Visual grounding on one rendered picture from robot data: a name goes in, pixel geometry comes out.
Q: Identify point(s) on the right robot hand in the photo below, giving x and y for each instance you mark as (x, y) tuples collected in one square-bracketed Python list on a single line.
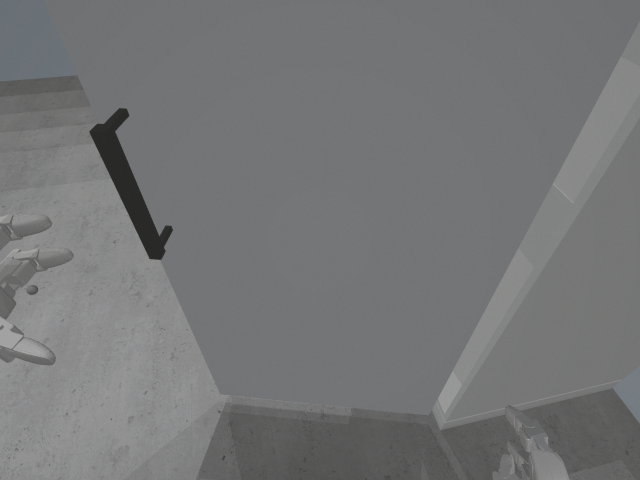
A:
[(540, 464)]

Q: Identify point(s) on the handle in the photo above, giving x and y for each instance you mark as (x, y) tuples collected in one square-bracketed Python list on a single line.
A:
[(113, 156)]

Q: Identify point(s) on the left robot hand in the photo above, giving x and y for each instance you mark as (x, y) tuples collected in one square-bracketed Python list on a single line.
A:
[(15, 271)]

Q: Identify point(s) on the fridge door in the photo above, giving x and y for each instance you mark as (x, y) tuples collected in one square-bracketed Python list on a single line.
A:
[(347, 180)]

